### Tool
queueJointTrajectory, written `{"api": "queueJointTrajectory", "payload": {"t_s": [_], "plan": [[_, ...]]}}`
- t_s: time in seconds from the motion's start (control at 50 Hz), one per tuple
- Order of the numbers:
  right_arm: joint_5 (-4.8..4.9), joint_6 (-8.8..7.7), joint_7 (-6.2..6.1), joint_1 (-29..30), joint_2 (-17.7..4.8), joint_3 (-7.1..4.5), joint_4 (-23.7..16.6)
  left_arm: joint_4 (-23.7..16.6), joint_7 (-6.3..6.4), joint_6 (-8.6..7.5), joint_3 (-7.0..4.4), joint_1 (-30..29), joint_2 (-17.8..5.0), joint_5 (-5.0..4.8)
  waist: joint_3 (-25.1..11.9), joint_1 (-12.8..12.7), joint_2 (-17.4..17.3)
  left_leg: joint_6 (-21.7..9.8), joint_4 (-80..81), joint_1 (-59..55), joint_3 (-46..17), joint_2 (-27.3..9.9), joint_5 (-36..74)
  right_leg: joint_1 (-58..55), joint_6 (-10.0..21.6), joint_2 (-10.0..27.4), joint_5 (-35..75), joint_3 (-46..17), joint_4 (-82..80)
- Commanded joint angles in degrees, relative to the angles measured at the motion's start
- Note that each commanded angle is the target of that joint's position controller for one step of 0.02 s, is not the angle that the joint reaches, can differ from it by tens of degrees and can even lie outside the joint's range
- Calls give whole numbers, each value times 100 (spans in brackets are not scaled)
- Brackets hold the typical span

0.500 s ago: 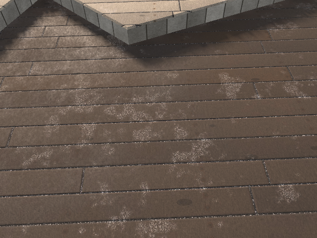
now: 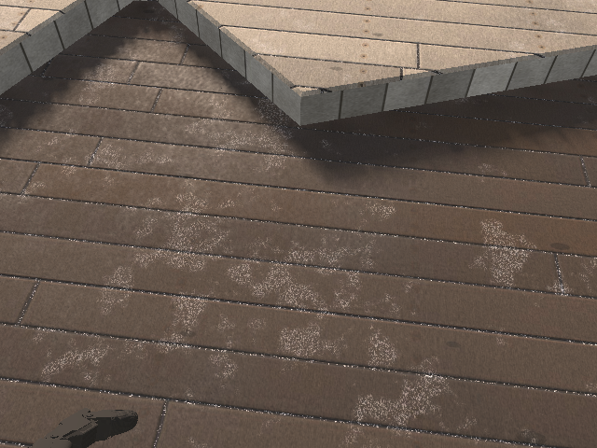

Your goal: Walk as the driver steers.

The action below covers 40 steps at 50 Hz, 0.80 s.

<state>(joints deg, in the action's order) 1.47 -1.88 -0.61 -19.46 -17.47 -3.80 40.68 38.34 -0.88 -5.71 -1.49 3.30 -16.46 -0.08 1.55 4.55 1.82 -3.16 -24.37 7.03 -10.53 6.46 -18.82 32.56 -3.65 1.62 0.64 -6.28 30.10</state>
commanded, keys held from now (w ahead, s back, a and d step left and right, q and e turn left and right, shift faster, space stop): w+q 0.10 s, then w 0.08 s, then e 0.82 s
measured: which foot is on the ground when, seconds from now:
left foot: down 0.00-0.06, up 0.08-0.46, down 0.48-0.88, up 0.90-1.00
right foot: up 0.00-0.04, down 0.06-0.48, up 0.50-0.86, down 0.88-1.00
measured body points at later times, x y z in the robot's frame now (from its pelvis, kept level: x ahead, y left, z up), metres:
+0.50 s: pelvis +0.23 +0.00 -0.01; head +0.27 +0.00 +0.44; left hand +0.23 +0.28 -0.14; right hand +0.48 -0.22 -0.07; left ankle +0.33 +0.11 -0.74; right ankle +0.17 -0.14 -0.73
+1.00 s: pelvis +0.26 -0.04 +0.00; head +0.29 -0.08 +0.45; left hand +0.46 +0.21 -0.08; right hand +0.34 -0.36 -0.12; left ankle +0.31 +0.11 -0.67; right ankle +0.26 -0.13 -0.74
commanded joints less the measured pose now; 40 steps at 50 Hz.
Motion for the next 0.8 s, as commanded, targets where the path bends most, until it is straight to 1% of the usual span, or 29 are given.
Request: {"api": "queueJointTrajectory", "payload": {"t_s": [0.02,0.04,0.06,0.08,0.1,0.12,0.14,0.16,0.18,0.2,0.22,0.26,0.28,0.3,0.34,0.38,0.4,0.44,0.46,0.48,0.5,0.52,0.54,0.56,0.58,0.62,0.66,0.72,0.8], "plan": [[-4,-15,-44,41,-859,-251,-294,-378,-14,-162,-297,-9,-765,-53,-282,-340,-923,-676,79,294,-1349,-1368,1198,-1124,240,-147,-338,126,-258],[-22,-11,-35,87,-719,-207,-323,-267,11,-185,-369,423,-856,-32,-448,-582,-904,-533,-314,383,-1275,-1187,1323,-1760,400,-115,-374,205,-464],[-67,-34,-7,87,-405,-92,-395,-205,56,-214,-456,1100,-1083,65,-1047,-907,-592,-335,-1484,782,-945,-883,1091,-2956,722,513,-609,-317,-398],[-42,-79,3,-635,37,45,-487,-116,91,-166,-570,1746,-1552,163,-1912,-783,772,87,-3422,2429,-133,-83,-832,-5018,1518,1865,-1300,-2318,-542],[85,-111,-2,-777,-280,34,-572,75,35,-89,-590,2037,-1465,20,-2014,-796,1711,199,-4618,3685,110,-281,-1586,-5295,1918,2434,-3132,-4186,-1161],[98,-92,-21,-329,-768,-93,-478,-20,39,-76,-465,1760,-980,-10,-1208,-959,862,238,-5035,3948,-11,-562,-1040,-4621,1678,2107,-3728,-3605,-1394],[19,-64,-27,139,-825,-119,-551,-18,46,-38,-393,1506,-785,24,-665,-957,457,253,-5026,3892,207,-720,-586,-3931,1462,1827,-3092,-2695,-1403],[-57,-63,-17,384,-726,-109,-610,11,34,-21,-331,1307,-647,68,-304,-871,261,259,-4781,3723,245,-849,-290,-3310,1420,1556,-2308,-2056,-1508],[-63,-68,11,444,-614,-112,-641,64,36,-23,-289,1187,-534,95,-129,-733,355,248,-4506,3512,239,-980,-88,-2922,1400,1351,-1773,-1607,-1628],[-47,-66,26,444,-484,-87,-640,105,27,-38,-261,1107,-478,116,11,-631,442,262,-4262,3223,303,-1002,-43,-2578,1408,1183,-1023,-1270,-1720],[-68,-63,31,392,-360,-59,-622,167,9,-54,-249,1073,-455,87,0,-523,480,305,-3968,3028,431,-983,-132,-2438,1479,1110,6,-1002,-1707],[-181,-82,23,458,-159,17,-633,292,-4,-60,-270,1019,-594,38,-114,-400,398,445,-3148,2746,714,-951,-126,-2324,1644,1067,2031,-553,-1594],[-224,-110,29,549,-60,70,-643,327,7,-31,-297,949,-707,7,-219,-396,383,492,-2651,2515,800,-937,126,-2276,1646,1004,2514,-347,-1536],[-231,-138,45,652,-3,106,-629,364,25,16,-328,927,-814,-32,-334,-433,411,521,-2181,2216,880,-875,487,-2213,1601,905,2709,-167,-1496],[-182,-156,77,943,-74,94,-622,505,67,121,-376,1147,-959,-89,-496,-570,461,572,-1520,1812,932,-679,1221,-2266,1497,810,2586,-76,-1397],[-164,-152,91,1218,-188,58,-685,612,99,207,-392,1317,-1001,-138,-515,-636,457,534,-1046,1632,853,-561,1529,-2390,1404,828,2212,-220,-1204],[-164,-155,88,1295,-253,31,-720,625,117,243,-404,1321,-1030,-164,-499,-616,476,478,-819,1533,799,-534,1579,-2413,1344,844,1951,-349,-1075],[-191,-180,66,1089,-391,-55,-660,584,163,299,-402,1155,-1001,-201,-541,-377,444,300,-116,878,777,-521,2094,-2268,1118,746,1234,-559,-684],[-243,-195,28,940,-544,-118,-623,573,171,300,-363,1203,-842,-183,-624,-311,324,141,189,332,719,-709,2636,-2060,918,508,838,-519,-318],[-348,-184,-54,623,-913,-205,-662,439,167,267,-269,1226,-540,-61,-1110,-240,-238,-195,-56,-673,50,-1607,4349,-1497,644,122,-324,-307,608],[-420,-65,-106,469,-1117,-244,-728,469,168,257,-137,1969,-145,6,-1706,-405,-1516,-1111,-334,-1809,-1106,-3023,5961,-327,276,-454,-3587,189,2095],[-320,31,-74,317,-825,-199,-651,544,176,332,-228,2140,-556,-104,-1978,-275,-1577,-1475,-127,-1617,-1554,-3246,5116,-3,107,-341,-4279,117,3095],[-240,67,-54,512,-609,-136,-661,542,205,436,-345,1913,-861,-152,-1524,-283,-1177,-1325,65,-1282,-1215,-2908,4086,308,15,-178,-3984,113,3618],[-208,83,-55,831,-476,-93,-665,534,257,550,-386,1708,-864,-148,-1194,-370,-976,-1128,225,-902,-838,-2632,3327,471,-58,-46,-3618,175,3776],[-195,93,-45,1126,-405,-63,-675,534,310,682,-419,1648,-855,-124,-931,-458,-949,-1036,413,-410,-532,-2482,2848,386,-144,57,-3318,173,3759],[-284,88,-47,1448,-478,-96,-606,438,352,854,-404,1621,-660,-94,-627,-626,-1045,-996,748,495,28,-2247,2480,-164,-233,84,-2835,361,3558],[-307,73,-78,1534,-496,-126,-529,317,337,891,-384,1526,-510,-74,-605,-642,-1063,-1032,852,679,396,-2210,2407,-418,-217,110,-2561,487,3108],[-254,90,-125,1605,-603,-179,-427,96,232,891,-330,1183,-414,-52,-714,-548,-1032,-1054,856,657,702,-2302,2402,-836,-81,208,-2159,582,2193],[-145,150,-106,1538,-836,-257,-259,-91,76,925,-383,1030,-606,-59,-743,-520,-1024,-943,671,457,783,-2522,2161,-1280,184,163,-1994,783,1323]]}}
Velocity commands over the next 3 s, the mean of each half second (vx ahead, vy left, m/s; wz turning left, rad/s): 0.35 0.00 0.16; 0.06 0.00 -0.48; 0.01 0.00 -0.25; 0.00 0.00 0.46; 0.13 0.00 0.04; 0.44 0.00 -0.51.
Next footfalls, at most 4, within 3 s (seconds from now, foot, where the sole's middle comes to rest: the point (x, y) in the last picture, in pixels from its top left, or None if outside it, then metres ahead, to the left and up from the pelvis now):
0.06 right None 0.21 -0.14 -0.77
0.48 left None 0.36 0.11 -0.77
0.88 right None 0.30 -0.14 -0.77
1.34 left None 0.38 0.07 -0.77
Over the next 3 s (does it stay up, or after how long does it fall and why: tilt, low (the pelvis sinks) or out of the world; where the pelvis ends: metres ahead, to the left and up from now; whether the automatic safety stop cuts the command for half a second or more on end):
stays up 0.59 -0.05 -0.02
